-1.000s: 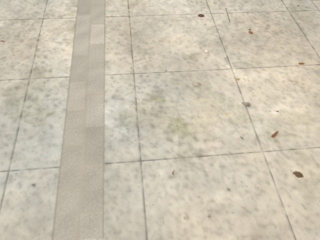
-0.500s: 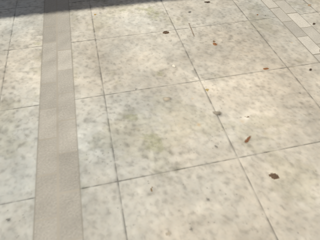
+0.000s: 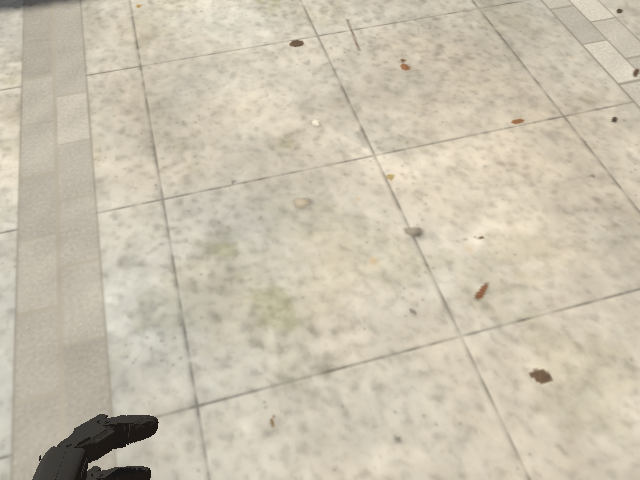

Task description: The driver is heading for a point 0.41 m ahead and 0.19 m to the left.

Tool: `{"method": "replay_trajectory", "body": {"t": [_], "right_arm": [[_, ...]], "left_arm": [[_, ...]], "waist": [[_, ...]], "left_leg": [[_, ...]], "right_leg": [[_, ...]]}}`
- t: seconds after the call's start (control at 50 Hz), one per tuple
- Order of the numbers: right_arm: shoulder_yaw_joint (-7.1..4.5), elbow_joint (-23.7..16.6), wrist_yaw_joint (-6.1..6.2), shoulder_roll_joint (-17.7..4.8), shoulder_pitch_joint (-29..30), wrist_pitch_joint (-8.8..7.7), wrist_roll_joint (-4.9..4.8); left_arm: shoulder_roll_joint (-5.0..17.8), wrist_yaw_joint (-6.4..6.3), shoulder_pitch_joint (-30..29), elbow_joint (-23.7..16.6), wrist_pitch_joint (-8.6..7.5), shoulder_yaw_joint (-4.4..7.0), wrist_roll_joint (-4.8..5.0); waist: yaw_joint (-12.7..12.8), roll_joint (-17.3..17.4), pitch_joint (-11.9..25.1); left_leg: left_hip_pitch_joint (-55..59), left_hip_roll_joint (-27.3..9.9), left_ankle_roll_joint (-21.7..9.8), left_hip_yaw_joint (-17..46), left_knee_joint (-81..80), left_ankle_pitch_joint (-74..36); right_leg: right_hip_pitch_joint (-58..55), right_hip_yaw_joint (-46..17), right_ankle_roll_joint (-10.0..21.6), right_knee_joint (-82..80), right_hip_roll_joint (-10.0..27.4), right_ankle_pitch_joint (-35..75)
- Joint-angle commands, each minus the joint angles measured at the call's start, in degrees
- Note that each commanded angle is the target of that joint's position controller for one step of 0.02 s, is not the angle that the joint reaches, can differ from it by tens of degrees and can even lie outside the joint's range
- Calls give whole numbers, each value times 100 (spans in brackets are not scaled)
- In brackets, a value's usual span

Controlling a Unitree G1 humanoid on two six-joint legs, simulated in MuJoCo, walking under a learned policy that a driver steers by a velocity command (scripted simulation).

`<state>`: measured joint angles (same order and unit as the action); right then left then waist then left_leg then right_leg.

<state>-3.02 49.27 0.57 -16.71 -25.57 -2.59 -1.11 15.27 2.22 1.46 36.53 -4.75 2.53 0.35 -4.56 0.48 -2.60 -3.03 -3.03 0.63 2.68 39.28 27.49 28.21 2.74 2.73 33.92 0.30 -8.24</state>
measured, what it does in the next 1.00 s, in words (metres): walks ahead, turning left: left foot, then right foot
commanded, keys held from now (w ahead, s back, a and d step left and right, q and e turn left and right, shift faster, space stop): w+q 0.46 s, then no key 0.54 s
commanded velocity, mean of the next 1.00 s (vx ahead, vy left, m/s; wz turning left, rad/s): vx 0.33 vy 0.00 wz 0.31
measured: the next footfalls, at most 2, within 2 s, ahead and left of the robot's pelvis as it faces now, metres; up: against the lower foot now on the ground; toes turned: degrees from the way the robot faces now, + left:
left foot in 0.50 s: +0.42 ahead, +0.16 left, +0.00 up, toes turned +19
right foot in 0.94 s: +0.58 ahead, -0.02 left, +0.00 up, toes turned +19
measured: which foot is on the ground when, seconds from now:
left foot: up 0.00-0.48, down 0.50-1.00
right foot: down 0.00-0.50, up 0.52-0.92, down 0.94-1.00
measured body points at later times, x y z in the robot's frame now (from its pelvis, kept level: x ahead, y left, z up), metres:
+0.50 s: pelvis +0.27 +0.03 +0.00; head +0.30 +0.05 +0.44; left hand +0.22 +0.32 -0.14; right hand +0.53 -0.15 -0.08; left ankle +0.38 +0.15 -0.72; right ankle +0.10 -0.11 -0.71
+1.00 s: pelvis +0.44 +0.07 +0.02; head +0.46 +0.07 +0.46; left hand +0.47 +0.36 -0.10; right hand +0.66 -0.13 -0.10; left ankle +0.38 +0.15 -0.72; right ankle +0.54 -0.04 -0.72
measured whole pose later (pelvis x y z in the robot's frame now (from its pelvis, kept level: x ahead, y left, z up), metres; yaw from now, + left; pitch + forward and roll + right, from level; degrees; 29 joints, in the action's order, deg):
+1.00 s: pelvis +0.44 +0.07 +0.02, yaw +20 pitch +1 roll +1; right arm -1.5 45.4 -0.1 -14.3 -9.0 -1.7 1.2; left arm 14.5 -0.9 9.3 46.7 -1.3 2.1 -1.0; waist -0.3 -0.5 -0.7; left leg -12.0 3.4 -2.1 -0.1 28.8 17.5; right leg 20.4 -0.9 -1.5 29.3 2.5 -10.0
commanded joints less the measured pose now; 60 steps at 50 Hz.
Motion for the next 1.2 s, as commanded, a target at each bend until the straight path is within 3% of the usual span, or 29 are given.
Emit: {"method": "replay_trajectory", "body": {"t": [0.02, 0.04, 0.06, 0.1, 0.16, 0.22, 0.28, 0.34, 0.4, 0.46, 0.48, 0.5, 0.52, 0.54, 0.56, 0.58, 0.6, 0.62, 0.68, 0.78, 0.88, 0.92, 0.94, 0.96, 0.98, 1.0, 1.02, 1.08, 1.2], "right_arm": [[-136, -665, -14, -777, 184, -254, -223], [-150, -782, -19, -817, 587, -254, -224], [-150, -796, -5, -732, 758, -229, -130], [-178, -676, -8, -544, 522, -75, -84], [-165, -693, 10, -328, 586, 94, -79], [-162, -864, -4, -309, 985, 84, -32], [-97, -1047, -139, -213, 1543, 16, -15], [-22, -1330, -269, -104, 2174, -1, -15], [-27, -1605, -381, -162, 2483, -1, -26], [-202, -1664, -408, -493, 1948, 56, -28], [-341, -1515, -372, -729, 1227, 70, -7], [-511, -1320, -272, -1039, 366, 90, 28], [-600, -1285, -150, -1696, 235, 89, 115], [-494, -1570, -179, -1524, 298, 18, 154], [-359, -1525, -224, -1105, 460, -12, 187], [-307, -1438, -231, -913, 723, -45, 116], [-255, -1416, -222, -731, 1048, -56, 50], [-204, -1445, -202, -604, 1295, -59, 71], [-200, -1390, -177, -664, 1578, -129, 177], [-162, -1137, -46, -633, 1679, -38, 176], [-89, -821, -62, -553, 1610, 65, 207], [-36, -739, -66, -454, 1753, 84, 130], [8, -659, -65, -336, 1600, 68, 114], [53, -631, -63, -205, 1277, 23, 241], [46, -483, -59, -155, 647, 10, 285], [72, -439, -20, -179, 836, 53, 286], [49, -465, 8, -308, 1146, 134, 252], [13, -439, 57, -397, 1396, 342, 206], [-9, -139, 87, -348, 1352, 310, 157]], "left_arm": [[1093, -99, 2129, 216, -2, 359, -55], [881, -116, 1758, 219, -3, 292, -12], [693, -107, 1418, 251, -26, 233, -27], [491, -99, 1013, 301, -132, 205, -105], [524, -117, 927, 479, -260, 253, -110], [621, -171, 1049, 636, -262, 289, -134], [777, -230, 1121, 699, -211, 317, -105], [952, -265, 1491, 851, -110, 370, -40], [1079, -267, 1667, 951, 45, 414, 51], [1341, -318, 1547, 903, 184, 476, 111], [1355, -337, 1484, 885, 232, 466, 130], [1236, -357, 1430, 850, 213, 397, 134], [437, -297, 1970, 580, 114, 152, -145], [598, -217, 2048, 604, -66, 78, -76], [1082, -180, 1417, 583, -104, 228, 179], [933, -203, 1210, 481, -113, 173, 211], [858, -262, 1120, 545, -86, 164, 98], [907, -295, 1154, 578, -10, 201, 45], [706, -353, 1579, 742, 229, 178, -3], [484, -380, 1113, 677, 295, 87, -58], [608, -329, 697, 621, 314, 121, -44], [597, -300, 836, 673, 280, 141, -100], [666, -296, 885, 693, 248, 153, -159], [973, -333, 856, 655, 225, 203, -195], [1074, -363, 653, 657, 259, 213, -180], [671, -335, 512, 663, 303, 138, -115], [501, -292, 427, 668, 328, 104, -88], [570, -227, 486, 784, 277, 107, -84], [532, -289, 494, 1071, 281, 101, -52]], "waist": [[1163, -1230, 1671], [1003, -969, 990], [806, -631, 594], [461, -800, 348], [330, -527, 80], [393, -354, -109], [579, -242, -236], [860, -100, -434], [903, -158, -450], [440, -522, 172], [15, -516, 539], [-478, -299, 979], [45, 1298, 1620], [7, 1055, 2925], [-226, 287, 2533], [-19, 177, 1700], [180, -109, 1160], [368, 11, 925], [703, 164, 894], [583, 451, 934], [392, 540, 768], [575, 496, 700], [606, 313, 681], [358, -180, 812], [-65, -880, 971], [87, -963, 990], [214, -813, 802], [354, -550, 595], [443, -227, 722]], "left_leg": [[-3907, 186, -177, 634, 3676, 189], [-4013, -106, -250, 388, 3629, -279], [-3809, -304, -249, 329, 3356, -703], [-3207, -543, -215, 390, 3027, -1233], [-3325, -544, -115, 420, 2828, -1593], [-3760, -492, -33, 507, 2074, -2357], [-3616, -424, -62, 114, 918, -3104], [-3804, -391, -178, -175, 207, -3138], [-3909, -266, -369, -439, -206, -2632], [-2779, 336, -712, -937, -231, -1745], [-1801, 606, -871, -983, -452, -1750], [-254, 621, -1087, -666, -935, -2554], [2112, -1007, -1910, 1816, -694, -4114], [2745, -2054, -2790, 4116, -1465, -4481], [2306, -1827, -2403, 3073, -1586, -5235], [1497, -1563, -2109, 2143, -1528, -5542], [681, -1278, -1841, 1603, -1634, -5432], [8, -1107, -1723, 1263, -1834, -5422], [-918, -882, -1709, 661, -2199, -5940], [-861, -566, -1440, 41, -2183, -5616], [-761, -771, -1376, 371, -2020, -4427], [-876, -689, -1183, 451, -1668, -3811], [-985, -464, -906, 437, -1479, -3246], [-1163, -69, -595, 286, -1151, -2436], [-1436, 278, -349, 65, -1121, -1208], [-1205, 290, -207, -32, -1228, -959], [-1118, 279, -187, -44, -1331, -1092], [-1051, 193, -278, 69, -1382, -1565], [-917, 122, -226, 97, -1373, -2316]], "right_leg": [[-4387, -3882, 1115, -1880, 2243, -2330], [-3605, -3048, 945, -1931, 2076, -2025], [-2864, -2433, 842, -2097, 1826, -1437], [-2044, -1515, 721, -2435, 1477, -681], [-1730, -734, 778, -2731, 1438, 186], [-1938, -171, 792, -2795, 1387, 706], [-2101, 361, 699, -2843, 1295, 960], [-2675, 588, 681, -2758, 1486, 1164], [-3367, 775, 583, -2362, 1636, 1919], [-3640, 1006, 400, -1043, 1601, 4796], [-3379, 1053, 291, 12, 1468, 5249], [-2482, 1109, 27, 1420, 1202, 4486], [63, 981, -387, 3711, 338, -759], [783, -389, -519, 4981, -330, -3040], [984, -816, -456, 5010, 47, -2562], [1120, -693, -402, 4527, 312, -2175], [1021, -603, -420, 4064, 518, -1907], [643, -597, -434, 3780, 631, -1698], [-117, -503, -612, 3220, 579, -1198], [-299, -458, -748, 1442, 522, -87], [-675, -494, -643, 343, 401, 55], [-1165, -396, -446, -467, 285, 343], [-1600, -514, -316, -1039, 357, 1298], [-2101, -1021, -151, -960, 867, 2907], [-2392, -1324, 320, -738, 1231, 3072], [-2099, -1327, 461, -817, 1158, 2202], [-1815, -1190, 317, -878, 917, 1421], [-1655, -892, 59, -799, 610, 1047], [-2061, -740, 89, -538, 501, 1820]]}}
